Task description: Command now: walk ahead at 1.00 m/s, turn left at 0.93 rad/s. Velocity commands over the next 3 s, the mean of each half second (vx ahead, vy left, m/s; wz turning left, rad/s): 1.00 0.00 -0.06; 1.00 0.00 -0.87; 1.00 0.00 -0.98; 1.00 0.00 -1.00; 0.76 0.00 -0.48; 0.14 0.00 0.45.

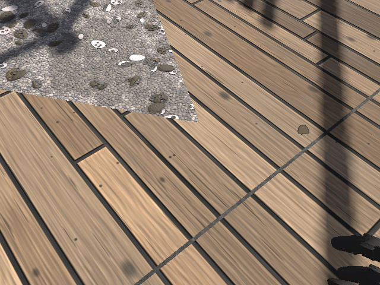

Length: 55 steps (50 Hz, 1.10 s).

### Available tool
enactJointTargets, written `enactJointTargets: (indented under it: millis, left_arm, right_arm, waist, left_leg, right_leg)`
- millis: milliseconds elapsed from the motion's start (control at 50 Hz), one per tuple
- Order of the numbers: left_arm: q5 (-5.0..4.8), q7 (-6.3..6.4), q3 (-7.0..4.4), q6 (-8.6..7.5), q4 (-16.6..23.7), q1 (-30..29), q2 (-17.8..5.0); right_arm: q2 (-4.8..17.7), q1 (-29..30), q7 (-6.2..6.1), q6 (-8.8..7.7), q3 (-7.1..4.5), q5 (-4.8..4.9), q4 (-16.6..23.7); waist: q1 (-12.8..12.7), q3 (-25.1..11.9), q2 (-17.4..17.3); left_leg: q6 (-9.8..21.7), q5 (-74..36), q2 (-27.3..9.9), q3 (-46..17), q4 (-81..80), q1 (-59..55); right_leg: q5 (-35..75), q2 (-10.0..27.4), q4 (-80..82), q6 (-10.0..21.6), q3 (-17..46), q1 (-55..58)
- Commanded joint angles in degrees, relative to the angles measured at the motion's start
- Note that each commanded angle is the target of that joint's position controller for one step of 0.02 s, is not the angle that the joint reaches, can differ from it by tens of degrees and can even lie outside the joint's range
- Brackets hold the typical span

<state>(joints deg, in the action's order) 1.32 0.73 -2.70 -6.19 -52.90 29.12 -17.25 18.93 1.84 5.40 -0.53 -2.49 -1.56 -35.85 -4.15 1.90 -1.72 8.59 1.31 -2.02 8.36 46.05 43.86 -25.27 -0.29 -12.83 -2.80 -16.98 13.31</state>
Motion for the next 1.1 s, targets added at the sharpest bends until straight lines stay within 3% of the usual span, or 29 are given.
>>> enactJointTargets:
  millis: [20,40,60,80,100,120,140,180,220,280,380,440,500,520,540,560,580,600,620,660,740,860,900,940,960,980,1000,1040,1100]
  left_arm:
    - [0.56,1.32,-2.18,0.46,7.01,-8.76,-11.96]
    - [0.81,1.38,-2.53,1.46,8.34,-11.42,-13.08]
    - [1.24,0.76,-2.26,1.79,8.06,-10.8,-11.43]
    - [1.84,-0.05,0.13,1.27,10.02,-8.95,-2.24]
    - [-0.52,-0.16,0.65,0.45,14.89,-2.65,-3.61]
    - [-0.59,0.06,0.34,-0.12,14.21,-9.4,-7.14]
    - [-0.95,-0.01,0.53,-0.03,13.62,-10.3,-6.95]
    - [0.08,-0.76,1.18,1.92,11.0,-8.64,-4.56]
    - [-0.08,-2.09,1.28,4.53,9.54,-7.19,-2.26]
    - [-1.29,-2.86,1.07,4.97,11.11,-16.29,-1.52]
    - [-1.53,-4.45,2.14,3.29,13.21,-25.7,1.01]
    - [-0.99,-4.77,1.56,3.44,12.1,-22.81,-1.56]
    - [-1.03,-3.66,-1.36,4.52,5.83,0.16,-8.28]
    - [-1.0,-2.76,-3.12,4.74,2.99,12.05,-10.71]
    - [-2.58,-1.95,-4.03,5.63,2.1,9.26,-10.85]
    - [-0.15,-1.9,-4.84,5.82,4.8,1.12,-17.19]
    - [-0.21,-1.75,-4.75,5.63,7.31,-1.09,-13.73]
    - [-0.08,-1.13,-3.69,5.44,6.51,-2.01,-8.89]
    - [-0.09,-1.04,-3.12,4.96,5.8,-3.75,-7.11]
    - [-0.6,-0.57,-2.55,3.22,6.42,-5.87,-7.23]
    - [-1.3,-1.17,-3.08,1.48,7.17,-5.28,-8.78]
    - [-1.73,-1.25,-4.46,1.96,6.44,-0.94,-10.59]
    - [-1.62,-0.91,-4.87,1.73,7.37,-3.77,-12.31]
    - [-0.92,-1.39,-5.29,0.92,8.96,-10.07,-14.68]
    - [-0.57,-1.28,-3.27,0.19,10.77,-11.44,-7.07]
    - [-3.82,-1.38,-0.98,0.49,14.53,-3.61,-0.62]
    - [-1.92,-0.69,-0.9,1.85,12.42,-6.29,-5.71]
    - [0.11,-1.99,-1.65,3.09,12.58,-14.54,-7.71]
    - [0.97,-4.2,-0.37,5.35,15.8,-18.66,-3.06]
  right_arm:
    - [4.03,-15.05,-0.39,-0.31,-0.7,-0.03,-1.33]
    - [6.52,-27.13,-1.2,-0.49,-2.14,0.01,-4.91]
    - [8.53,-33.3,-2.71,-0.36,-3.57,-0.2,-8.21]
    - [12.91,-28.26,-3.92,0.11,-4.43,0.08,-7.98]
    - [16.53,-25.9,-4.38,0.36,-4.89,-0.75,-4.5]
    - [12.61,-25.3,-5.1,0.47,-4.71,-0.59,-4.13]
    - [9.72,-22.65,-5.71,-0.17,-3.79,-0.72,-5.1]
    - [5.85,-19.38,-5.7,-2.78,-2.29,-0.93,-5.64]
    - [4.0,-19.95,-5.24,-5.12,-1.5,-0.13,-7.76]
    - [2.79,-22.46,-4.11,-6.86,-1.3,0.28,-9.59]
    - [2.23,-24.84,-4.77,-8.1,-0.33,1.22,-10.84]
    - [5.5,-24.5,-6.92,-7.44,-0.69,0.8,-11.21]
    - [9.88,-18.06,-8.78,-4.06,-2.19,-1.1,-9.05]
    - [10.82,-12.93,-8.57,-3.17,-2.68,-1.13,-7.91]
    - [3.46,-7.66,-6.85,-4.12,-0.88,-1.62,-6.46]
    - [-1.79,-16.89,-5.85,-5.54,0.97,0.41,0.09]
    - [0.76,-15.34,-5.8,-7.09,1.98,-0.55,0.58]
    - [2.8,-12.94,-5.39,-7.92,1.87,-0.58,0.47]
    - [2.66,-11.61,-5.33,-7.6,1.95,-1.25,0.9]
    - [2.19,-12.24,-5.1,-4.7,2.7,-3.34,0.63]
    - [0.96,-1.58,-4.16,-3.05,3.94,-2.03,5.52]
    - [0.63,6.41,-4.45,-4.0,4.19,-0.28,8.96]
    - [3.78,-0.01,-5.26,-4.37,2.8,-0.2,7.26]
    - [9.36,-21.49,-6.98,-4.88,-0.08,0.17,1.98]
    - [13.2,-34.57,-8.24,-5.0,-1.8,-1.4,-0.29]
    - [17.27,-28.5,-7.76,-4.69,-2.66,-2.99,0.63]
    - [11.82,-21.44,-7.3,-3.97,-2.86,-2.37,1.92]
    - [3.7,-18.51,-6.81,-3.67,-0.92,-1.79,0.4]
    - [1.38,-23.15,-6.18,-5.02,-0.31,-0.59,-5.39]
  waist:
    - [13.98,-4.46,7.22]
    - [19.43,-10.07,7.33]
    - [20.27,-11.85,2.11]
    - [12.86,-8.68,-12.25]
    - [8.69,-23.9,-12.18]
    - [11.34,-17.36,-1.11]
    - [8.17,-6.47,2.94]
    - [3.57,-1.36,7.99]
    - [0.77,1.75,5.06]
    - [3.55,6.54,2.95]
    - [6.22,5.03,1.0]
    - [3.32,0.38,-3.16]
    - [-9.27,-9.85,-6.16]
    - [-16.37,-12.0,-3.23]
    - [-13.28,-5.88,11.16]
    - [-0.29,-12.49,20.77]
    - [-2.73,-14.91,7.36]
    - [-0.12,-5.92,-2.04]
    - [3.15,-1.27,-5.5]
    - [6.27,2.54,-5.15]
    - [3.5,5.57,0.05]
    - [-2.63,0.58,5.32]
    - [0.96,-4.26,5.28]
    - [13.34,-15.23,4.89]
    - [16.96,-23.07,-3.43]
    - [8.08,-30.32,-23.94]
    - [8.13,-22.48,-14.04]
    - [8.36,-8.16,-0.06]
    - [5.88,-1.58,-2.98]
  left_leg:
    - [3.35,2.75,7.14,3.2,-2.75,-27.68]
    - [5.33,4.6,7.82,0.06,-4.34,-40.98]
    - [7.2,7.28,6.12,-6.67,-9.19,-54.53]
    - [6.77,0.79,-4.16,-21.32,-7.85,-59.28]
    - [15.93,9.33,-16.19,-47.25,-20.26,-71.95]
    - [13.85,21.45,-16.2,-49.4,-29.55,-64.78]
    - [11.48,22.07,-15.45,-43.11,-31.86,-53.05]
    - [8.28,14.9,-12.66,-32.32,-33.77,-35.89]
    - [4.11,11.44,-9.67,-22.69,-37.07,-27.77]
    - [-1.69,-5.42,-4.78,-9.85,-40.28,-29.95]
    - [-6.37,-29.13,-2.98,2.47,-42.35,-38.7]
    - [-8.73,-57.34,-5.75,5.08,-35.11,-50.12]
    - [-8.84,-72.4,-9.07,4.22,-5.07,-49.65]
    - [-8.02,-58.15,-6.51,4.4,18.77,-40.38]
    - [-7.24,6.87,5.98,2.37,41.22,-20.93]
    - [-11.09,28.43,9.22,-8.77,56.43,4.29]
    - [-9.2,24.54,5.56,-15.84,52.07,8.27]
    - [-8.24,19.42,2.08,-16.17,43.1,6.48]
    - [-8.51,18.34,-0.45,-15.25,35.44,2.58]
    - [-10.22,18.54,-2.85,-13.76,28.69,-3.58]
    - [-12.68,7.24,-4.06,-8.61,7.16,-10.61]
    - [-10.65,-5.72,1.28,-8.11,-14.0,-15.66]
    - [-9.45,-1.58,3.94,-8.86,-17.63,-27.64]
    - [-7.57,7.23,0.61,-11.61,-15.49,-51.06]
    - [-6.21,27.76,-12.46,-23.86,-15.49,-64.64]
    - [0.18,39.4,-27.77,-58.69,-28.49,-73.25]
    - [1.55,51.23,-24.8,-59.72,-31.13,-65.53]
    - [-0.42,32.41,-18.64,-38.2,-30.89,-49.94]
    - [-3.07,15.7,-14.91,-22.46,-33.6,-41.52]
  right_leg:
    - [87.8,14.49,-18.43,3.54,1.78,-12.27]
    - [85.91,15.25,-33.79,4.51,3.34,-16.7]
    - [54.36,10.15,-53.9,4.51,3.53,-28.03]
    - [-3.41,1.02,-76.99,3.94,5.19,-45.7]
    - [-2.31,0.4,-84.2,3.97,18.42,-57.14]
    - [4.13,2.54,-82.25,4.09,19.22,-61.29]
    - [7.34,5.16,-77.93,4.48,18.56,-60.95]
    - [8.73,8.06,-70.76,4.54,21.22,-51.37]
    - [9.42,8.99,-63.64,4.17,23.2,-47.12]
    - [19.73,7.7,-51.85,5.4,21.22,-52.83]
    - [37.2,3.59,-30.09,8.99,10.33,-48.19]
    - [35.55,-2.13,-24.59,11.16,6.22,-42.67]
    - [21.27,-6.7,-26.02,14.59,7.61,-22.06]
    - [17.22,-4.18,-21.3,18.48,13.47,-10.58]
    - [17.98,-0.73,-20.86,18.93,21.41,-4.96]
    - [15.83,11.22,-15.24,33.02,54.04,8.91]
    - [2.1,15.15,-3.78,33.14,65.18,8.76]
    - [-2.57,14.01,0.64,28.87,61.43,-2.71]
    - [0.31,11.42,1.59,25.59,56.13,-12.25]
    - [6.91,5.8,2.54,23.1,47.54,-24.48]
    - [20.0,-0.33,5.66,21.01,39.32,-35.98]
    - [43.35,0.55,-1.88,15.51,40.22,-20.51]
    - [54.68,0.48,-10.01,12.85,40.7,-18.87]
    - [53.49,-1.72,-33.35,10.69,39.19,-25.48]
    - [24.59,-4.81,-52.49,11.06,34.32,-34.54]
    - [-4.48,-9.67,-67.18,8.89,27.56,-50.72]
    - [2.46,-3.19,-70.28,9.81,25.13,-58.09]
    - [8.99,1.13,-65.25,8.96,22.47,-57.23]
    - [9.09,5.12,-62.73,8.36,22.03,-57.48]
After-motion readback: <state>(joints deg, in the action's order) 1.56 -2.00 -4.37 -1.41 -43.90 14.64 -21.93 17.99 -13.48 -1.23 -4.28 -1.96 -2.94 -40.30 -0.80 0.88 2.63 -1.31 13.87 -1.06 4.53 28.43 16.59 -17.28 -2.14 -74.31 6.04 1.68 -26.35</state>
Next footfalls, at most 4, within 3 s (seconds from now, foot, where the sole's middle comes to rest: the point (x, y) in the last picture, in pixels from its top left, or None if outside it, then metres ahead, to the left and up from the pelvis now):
0.06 left None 0.25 0.04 -0.75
0.52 right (223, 223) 0.68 -0.04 -0.75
0.96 left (213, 128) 1.14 0.01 -0.75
1.42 right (302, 103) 1.32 -0.41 -0.75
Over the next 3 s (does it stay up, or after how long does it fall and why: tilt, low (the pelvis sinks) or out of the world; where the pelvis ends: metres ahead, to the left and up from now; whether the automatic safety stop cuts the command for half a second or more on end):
stays up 1.47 -1.33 0.02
